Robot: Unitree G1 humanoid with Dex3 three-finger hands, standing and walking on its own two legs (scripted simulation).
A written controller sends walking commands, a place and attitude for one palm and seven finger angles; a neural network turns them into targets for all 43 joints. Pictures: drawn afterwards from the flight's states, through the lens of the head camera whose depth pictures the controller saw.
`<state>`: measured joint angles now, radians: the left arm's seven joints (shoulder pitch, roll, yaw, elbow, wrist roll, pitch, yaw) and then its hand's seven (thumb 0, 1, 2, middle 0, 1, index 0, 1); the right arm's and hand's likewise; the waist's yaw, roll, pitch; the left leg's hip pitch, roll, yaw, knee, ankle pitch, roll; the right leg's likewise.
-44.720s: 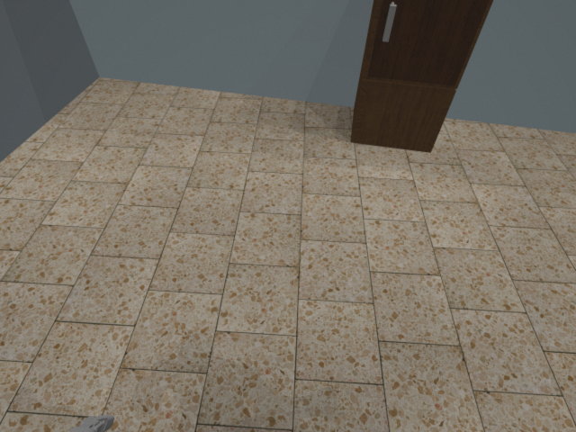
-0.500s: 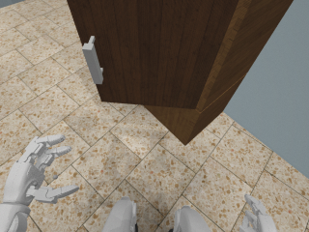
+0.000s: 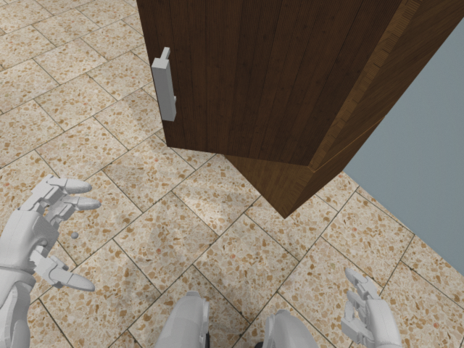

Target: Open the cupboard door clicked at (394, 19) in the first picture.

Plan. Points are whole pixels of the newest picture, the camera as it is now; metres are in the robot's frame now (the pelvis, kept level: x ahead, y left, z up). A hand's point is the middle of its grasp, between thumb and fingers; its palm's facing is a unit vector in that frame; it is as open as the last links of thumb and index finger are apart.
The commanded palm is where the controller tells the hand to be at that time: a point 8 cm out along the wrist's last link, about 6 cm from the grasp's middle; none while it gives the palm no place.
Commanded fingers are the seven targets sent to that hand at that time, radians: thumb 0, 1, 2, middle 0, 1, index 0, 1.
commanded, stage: raise the hand with hooked fingers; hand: left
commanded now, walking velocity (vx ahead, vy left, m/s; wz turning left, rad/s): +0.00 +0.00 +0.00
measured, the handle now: (167, 85) +0.60 +0.20 +0.03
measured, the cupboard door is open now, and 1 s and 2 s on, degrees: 44 44 44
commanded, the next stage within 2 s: move the hooked fingers beside the handle in 0.62 s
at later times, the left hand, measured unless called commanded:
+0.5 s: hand (85, 221) +0.29 +0.26 +0.04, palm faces -0.02 -1.00 -0.06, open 13.9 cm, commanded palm +0.27 +0.30 +0.04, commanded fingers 0.00 -0.50 0.30 -0.30 -1.20 -0.30 -1.20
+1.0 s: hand (96, 198) +0.33 +0.26 +0.03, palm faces -0.02 -1.00 -0.04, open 14.0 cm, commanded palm +0.32 +0.30 +0.04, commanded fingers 0.00 -0.50 0.30 -0.30 -1.20 -0.30 -1.20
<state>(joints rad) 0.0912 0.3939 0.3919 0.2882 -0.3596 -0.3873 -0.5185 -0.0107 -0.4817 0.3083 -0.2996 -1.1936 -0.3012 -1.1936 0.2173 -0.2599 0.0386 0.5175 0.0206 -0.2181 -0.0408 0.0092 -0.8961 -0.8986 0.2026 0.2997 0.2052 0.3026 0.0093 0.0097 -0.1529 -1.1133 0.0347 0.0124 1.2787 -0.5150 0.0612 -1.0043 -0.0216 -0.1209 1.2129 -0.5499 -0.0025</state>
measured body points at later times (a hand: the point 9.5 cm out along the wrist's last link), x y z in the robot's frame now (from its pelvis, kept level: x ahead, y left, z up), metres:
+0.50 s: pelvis +0.00 -0.01 +0.00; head +0.11 +0.01 +0.44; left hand +0.28 +0.31 +0.04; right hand +0.16 -0.27 -0.08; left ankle +0.05 +0.08 -0.63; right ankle +0.02 -0.13 -0.63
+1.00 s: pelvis +0.00 -0.02 -0.01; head +0.11 +0.00 +0.43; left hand +0.32 +0.31 +0.04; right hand +0.17 -0.28 -0.09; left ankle +0.05 +0.08 -0.63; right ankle +0.02 -0.13 -0.63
